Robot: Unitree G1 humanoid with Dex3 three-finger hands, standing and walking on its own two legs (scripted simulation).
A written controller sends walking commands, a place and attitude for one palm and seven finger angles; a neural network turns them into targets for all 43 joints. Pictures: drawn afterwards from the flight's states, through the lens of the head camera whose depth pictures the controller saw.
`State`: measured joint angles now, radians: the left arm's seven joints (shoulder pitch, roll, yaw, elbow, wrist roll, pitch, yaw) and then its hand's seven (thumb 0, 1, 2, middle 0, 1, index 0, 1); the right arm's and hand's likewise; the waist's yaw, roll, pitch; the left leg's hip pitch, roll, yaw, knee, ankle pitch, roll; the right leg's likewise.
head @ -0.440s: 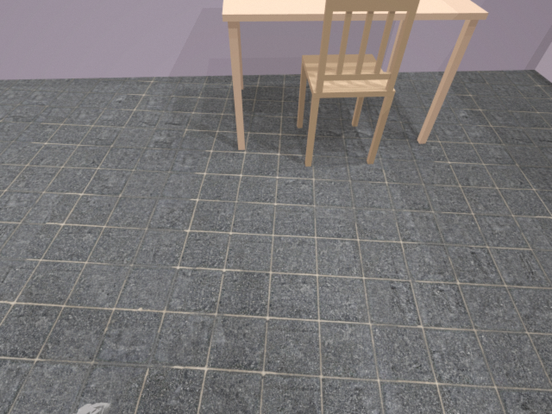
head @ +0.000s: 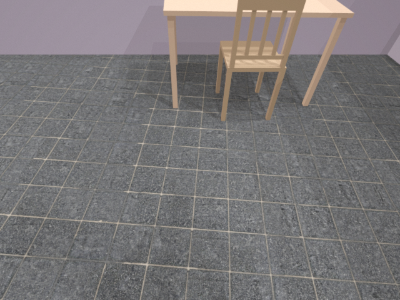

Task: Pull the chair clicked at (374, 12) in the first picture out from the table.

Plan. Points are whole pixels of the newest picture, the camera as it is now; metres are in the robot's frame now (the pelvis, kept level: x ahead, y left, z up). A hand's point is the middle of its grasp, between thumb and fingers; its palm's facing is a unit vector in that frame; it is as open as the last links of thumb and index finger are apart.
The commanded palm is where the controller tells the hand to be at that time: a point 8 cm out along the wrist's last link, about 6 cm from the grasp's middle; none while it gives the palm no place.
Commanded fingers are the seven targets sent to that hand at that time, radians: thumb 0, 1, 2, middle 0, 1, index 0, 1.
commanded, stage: stand and wait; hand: left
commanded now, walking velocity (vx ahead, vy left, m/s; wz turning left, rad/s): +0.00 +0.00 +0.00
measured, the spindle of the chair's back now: (264, 33) +1.55 -0.30 -0.11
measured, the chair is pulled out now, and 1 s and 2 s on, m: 0.00 0.00 0.00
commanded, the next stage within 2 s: look at it before walking up in 0.38 s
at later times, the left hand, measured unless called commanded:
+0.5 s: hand out of the picture +0.07 +0.24 -0.15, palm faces -0.02 -0.95 -0.33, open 7.4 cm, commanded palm none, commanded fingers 0.00 0.90 0.90 -0.20 -0.30 -0.20 -0.30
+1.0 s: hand out of the picture +0.06 +0.24 -0.16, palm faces -0.02 -0.95 -0.33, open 7.4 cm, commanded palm none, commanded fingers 0.00 0.90 0.90 -0.20 -0.30 -0.20 -0.30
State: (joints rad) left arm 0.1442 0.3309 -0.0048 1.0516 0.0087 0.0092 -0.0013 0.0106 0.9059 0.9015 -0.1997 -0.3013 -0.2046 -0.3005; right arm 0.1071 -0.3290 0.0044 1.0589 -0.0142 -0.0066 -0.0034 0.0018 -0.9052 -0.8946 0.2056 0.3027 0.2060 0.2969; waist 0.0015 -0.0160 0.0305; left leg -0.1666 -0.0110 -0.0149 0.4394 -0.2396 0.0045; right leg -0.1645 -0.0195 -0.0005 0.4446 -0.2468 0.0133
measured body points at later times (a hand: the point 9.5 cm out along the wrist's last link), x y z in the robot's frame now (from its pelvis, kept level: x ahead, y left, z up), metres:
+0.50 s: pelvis -0.01 +0.00 +0.00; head -0.01 +0.00 +0.45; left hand +0.07 +0.29 -0.13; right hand +0.07 -0.30 -0.13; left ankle +0.00 +0.12 -0.74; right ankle +0.00 -0.13 -0.74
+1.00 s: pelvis -0.01 +0.00 +0.00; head +0.00 +0.00 +0.45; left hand +0.06 +0.29 -0.13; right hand +0.07 -0.30 -0.13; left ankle +0.00 +0.12 -0.74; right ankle +0.00 -0.13 -0.74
